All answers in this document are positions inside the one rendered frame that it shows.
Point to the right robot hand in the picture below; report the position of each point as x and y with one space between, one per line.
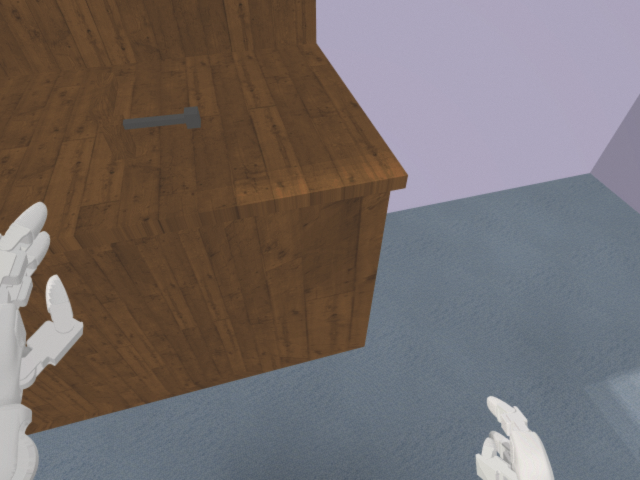
523 456

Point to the robot left forearm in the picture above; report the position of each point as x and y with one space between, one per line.
19 456

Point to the counter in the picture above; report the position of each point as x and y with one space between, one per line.
193 257

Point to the tap lever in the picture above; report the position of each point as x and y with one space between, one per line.
190 116

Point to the left robot hand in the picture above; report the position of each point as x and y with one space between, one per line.
22 249

